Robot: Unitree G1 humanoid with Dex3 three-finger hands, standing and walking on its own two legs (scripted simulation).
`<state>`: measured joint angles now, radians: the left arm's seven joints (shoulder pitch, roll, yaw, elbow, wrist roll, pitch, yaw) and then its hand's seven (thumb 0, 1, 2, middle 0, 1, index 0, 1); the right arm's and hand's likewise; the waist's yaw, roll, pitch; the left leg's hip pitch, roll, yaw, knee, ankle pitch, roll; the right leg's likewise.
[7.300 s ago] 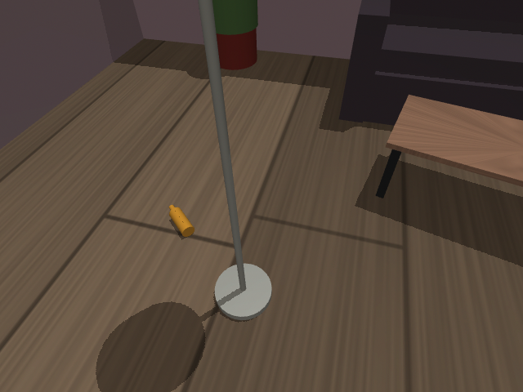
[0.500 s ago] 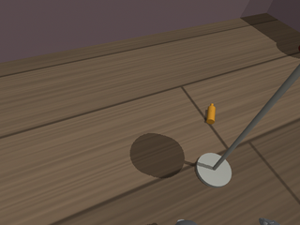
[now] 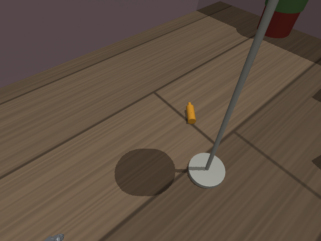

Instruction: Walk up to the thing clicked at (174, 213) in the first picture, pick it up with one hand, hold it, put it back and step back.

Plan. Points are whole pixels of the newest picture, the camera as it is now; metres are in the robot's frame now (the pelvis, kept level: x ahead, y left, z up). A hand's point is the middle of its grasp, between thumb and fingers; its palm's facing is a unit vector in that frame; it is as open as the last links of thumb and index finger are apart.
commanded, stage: walk up
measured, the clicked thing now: (190, 112) +1.12 -0.25 -0.72
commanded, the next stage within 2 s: stand in 0.94 s
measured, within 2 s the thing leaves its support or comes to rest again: neither
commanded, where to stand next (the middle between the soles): +0.06 +0.00 m, yaw -11 degrees
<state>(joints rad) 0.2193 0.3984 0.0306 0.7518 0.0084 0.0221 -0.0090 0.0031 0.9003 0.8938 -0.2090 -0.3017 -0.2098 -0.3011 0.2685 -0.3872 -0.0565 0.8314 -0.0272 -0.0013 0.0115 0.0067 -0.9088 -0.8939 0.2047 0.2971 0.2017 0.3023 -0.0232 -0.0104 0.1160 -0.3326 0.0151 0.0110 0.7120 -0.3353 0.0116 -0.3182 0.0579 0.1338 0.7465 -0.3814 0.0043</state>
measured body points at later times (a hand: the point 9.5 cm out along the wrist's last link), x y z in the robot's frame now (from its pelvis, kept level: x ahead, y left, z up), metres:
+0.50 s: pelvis +0.00 -0.02 +0.00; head +0.03 -0.05 +0.45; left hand +0.11 +0.28 -0.10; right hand +0.05 -0.35 -0.12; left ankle +0.02 +0.13 -0.70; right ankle +0.00 -0.14 -0.71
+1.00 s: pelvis +0.00 -0.01 +0.03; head +0.01 -0.02 +0.48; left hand +0.16 +0.27 -0.09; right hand +0.01 -0.32 -0.10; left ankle +0.03 +0.13 -0.71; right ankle +0.00 -0.14 -0.71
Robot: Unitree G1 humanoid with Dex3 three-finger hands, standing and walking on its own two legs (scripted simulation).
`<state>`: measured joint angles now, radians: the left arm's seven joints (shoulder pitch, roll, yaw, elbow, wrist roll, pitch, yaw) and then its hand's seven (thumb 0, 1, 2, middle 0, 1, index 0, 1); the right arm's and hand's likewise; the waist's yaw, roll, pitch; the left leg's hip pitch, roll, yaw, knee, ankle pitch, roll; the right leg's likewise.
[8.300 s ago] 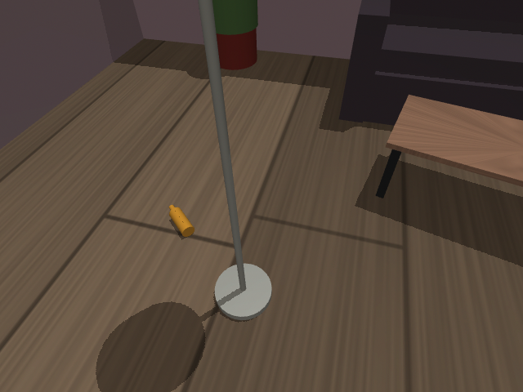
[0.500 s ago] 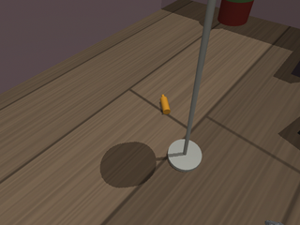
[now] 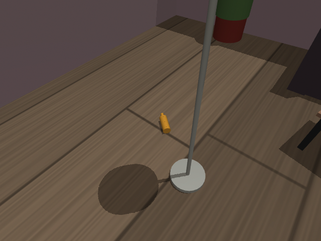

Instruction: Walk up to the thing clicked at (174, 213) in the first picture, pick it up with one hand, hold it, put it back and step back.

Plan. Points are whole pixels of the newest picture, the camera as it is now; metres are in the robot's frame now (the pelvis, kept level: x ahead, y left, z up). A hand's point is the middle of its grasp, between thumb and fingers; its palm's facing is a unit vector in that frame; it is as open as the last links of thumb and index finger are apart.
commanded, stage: stand
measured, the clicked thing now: (164, 122) +1.15 -0.02 -0.74
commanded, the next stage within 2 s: none
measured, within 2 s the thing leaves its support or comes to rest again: neither
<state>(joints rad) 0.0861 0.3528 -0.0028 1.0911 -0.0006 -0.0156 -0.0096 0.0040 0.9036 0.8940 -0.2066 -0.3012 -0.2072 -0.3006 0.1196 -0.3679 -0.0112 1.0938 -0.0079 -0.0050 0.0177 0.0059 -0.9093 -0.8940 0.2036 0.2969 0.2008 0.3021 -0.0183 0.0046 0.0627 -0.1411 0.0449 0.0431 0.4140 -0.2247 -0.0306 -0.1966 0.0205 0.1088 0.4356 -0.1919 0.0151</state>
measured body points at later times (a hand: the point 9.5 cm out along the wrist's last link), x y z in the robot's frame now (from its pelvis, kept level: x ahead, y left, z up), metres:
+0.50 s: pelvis +0.02 +0.00 +0.01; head +0.03 +0.00 +0.46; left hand +0.08 +0.31 -0.13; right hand +0.10 -0.29 -0.13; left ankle +0.00 +0.14 -0.74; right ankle +0.03 -0.13 -0.74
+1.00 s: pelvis +0.02 +0.00 +0.01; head +0.03 +0.00 +0.46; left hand +0.10 +0.31 -0.12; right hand +0.12 -0.30 -0.13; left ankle +0.00 +0.14 -0.74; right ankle +0.03 -0.13 -0.74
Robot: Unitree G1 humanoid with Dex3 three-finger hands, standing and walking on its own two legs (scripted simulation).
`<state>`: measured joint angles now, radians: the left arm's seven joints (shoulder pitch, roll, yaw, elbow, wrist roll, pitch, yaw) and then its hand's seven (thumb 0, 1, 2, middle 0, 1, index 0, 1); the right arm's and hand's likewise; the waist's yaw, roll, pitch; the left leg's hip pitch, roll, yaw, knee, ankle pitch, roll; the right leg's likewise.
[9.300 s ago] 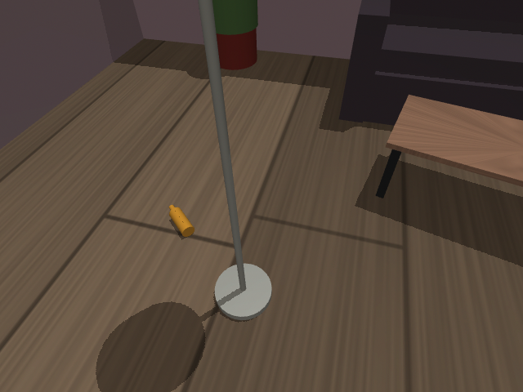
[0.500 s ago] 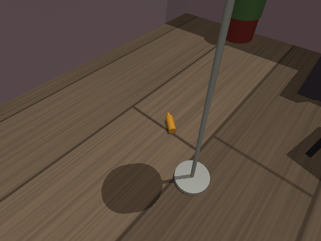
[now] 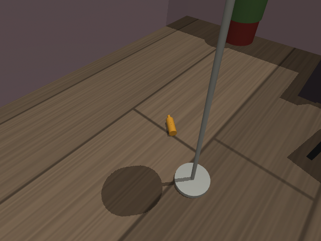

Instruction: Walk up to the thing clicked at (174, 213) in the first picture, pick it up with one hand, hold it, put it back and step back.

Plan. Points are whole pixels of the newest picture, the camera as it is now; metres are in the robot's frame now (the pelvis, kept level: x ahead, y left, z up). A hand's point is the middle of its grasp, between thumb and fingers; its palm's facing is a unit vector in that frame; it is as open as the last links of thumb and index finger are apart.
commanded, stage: stand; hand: left
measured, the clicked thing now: (170, 124) +1.13 -0.06 -0.75
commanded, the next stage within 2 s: walk up in 1.54 s
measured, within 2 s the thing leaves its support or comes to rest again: neither
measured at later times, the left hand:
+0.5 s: hand out of the picture +0.07 +0.25 -0.16, palm faces -0.03 -0.94 -0.35, open 7.4 cm
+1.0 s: hand out of the picture +0.07 +0.26 -0.16, palm faces -0.03 -0.94 -0.34, open 7.4 cm
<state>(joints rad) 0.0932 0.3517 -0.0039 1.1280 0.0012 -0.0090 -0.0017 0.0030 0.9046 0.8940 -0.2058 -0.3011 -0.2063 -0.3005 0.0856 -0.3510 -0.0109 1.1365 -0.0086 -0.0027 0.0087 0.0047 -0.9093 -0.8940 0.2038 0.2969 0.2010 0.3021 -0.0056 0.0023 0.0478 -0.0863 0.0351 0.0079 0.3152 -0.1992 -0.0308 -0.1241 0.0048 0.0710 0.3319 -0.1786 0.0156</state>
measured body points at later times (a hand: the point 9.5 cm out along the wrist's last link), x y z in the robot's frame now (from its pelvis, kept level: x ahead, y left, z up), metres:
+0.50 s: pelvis -0.01 +0.00 +0.00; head +0.00 +0.00 +0.45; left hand +0.07 +0.30 -0.13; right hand +0.07 -0.30 -0.13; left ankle -0.02 +0.14 -0.75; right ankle +0.00 -0.13 -0.75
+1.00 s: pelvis +0.00 +0.00 +0.00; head +0.01 +0.00 +0.45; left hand +0.07 +0.31 -0.13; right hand +0.07 -0.30 -0.13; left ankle -0.02 +0.14 -0.75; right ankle +0.00 -0.13 -0.75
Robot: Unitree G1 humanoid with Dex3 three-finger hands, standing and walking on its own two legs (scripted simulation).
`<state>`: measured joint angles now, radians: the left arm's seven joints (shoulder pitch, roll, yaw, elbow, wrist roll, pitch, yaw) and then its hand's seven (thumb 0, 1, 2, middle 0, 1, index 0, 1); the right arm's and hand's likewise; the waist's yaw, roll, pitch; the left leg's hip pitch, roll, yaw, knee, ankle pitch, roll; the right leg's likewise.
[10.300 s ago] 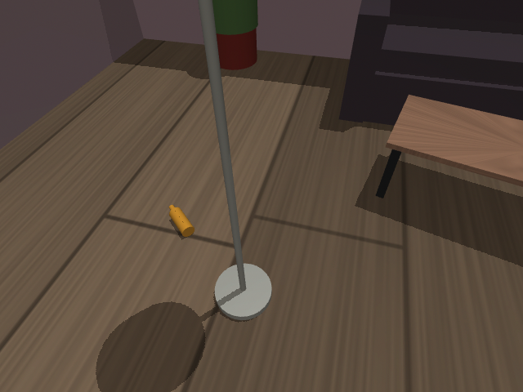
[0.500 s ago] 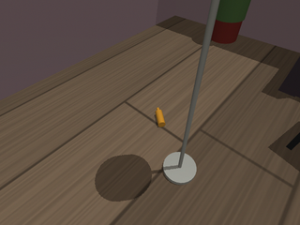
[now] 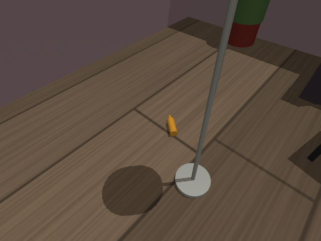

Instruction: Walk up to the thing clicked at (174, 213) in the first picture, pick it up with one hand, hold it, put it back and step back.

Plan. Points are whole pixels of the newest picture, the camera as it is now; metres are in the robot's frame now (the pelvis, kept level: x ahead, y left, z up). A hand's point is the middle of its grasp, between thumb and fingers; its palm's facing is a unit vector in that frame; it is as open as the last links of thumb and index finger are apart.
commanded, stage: stand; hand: left
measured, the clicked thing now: (171, 124) +1.13 -0.07 -0.75
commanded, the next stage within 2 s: walk up in 0.54 s
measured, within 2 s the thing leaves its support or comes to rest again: neither
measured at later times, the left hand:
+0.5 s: hand out of the picture +0.07 +0.26 -0.16, palm faces -0.03 -0.94 -0.35, open 7.4 cm
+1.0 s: hand (41, 209) +0.27 +0.38 -0.14, palm faces -0.39 -0.79 -0.48, open 7.4 cm
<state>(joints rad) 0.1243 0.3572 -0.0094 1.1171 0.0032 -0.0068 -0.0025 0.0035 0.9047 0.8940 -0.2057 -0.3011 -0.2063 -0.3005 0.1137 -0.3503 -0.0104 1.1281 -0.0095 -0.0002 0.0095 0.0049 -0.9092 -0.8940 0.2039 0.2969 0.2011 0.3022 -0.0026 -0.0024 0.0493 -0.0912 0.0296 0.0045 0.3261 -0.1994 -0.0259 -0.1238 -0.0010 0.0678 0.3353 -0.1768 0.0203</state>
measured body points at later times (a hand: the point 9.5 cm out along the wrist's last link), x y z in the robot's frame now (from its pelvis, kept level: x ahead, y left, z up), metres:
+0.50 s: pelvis +0.00 +0.00 +0.00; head +0.01 +0.00 +0.45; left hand +0.07 +0.31 -0.13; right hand +0.07 -0.30 -0.13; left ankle -0.01 +0.14 -0.75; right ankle +0.01 -0.13 -0.75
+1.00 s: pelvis +0.09 +0.11 +0.00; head +0.11 +0.11 +0.44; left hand +0.29 +0.42 -0.11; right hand +0.01 -0.21 -0.11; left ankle +0.08 +0.20 -0.75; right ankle +0.07 -0.03 -0.68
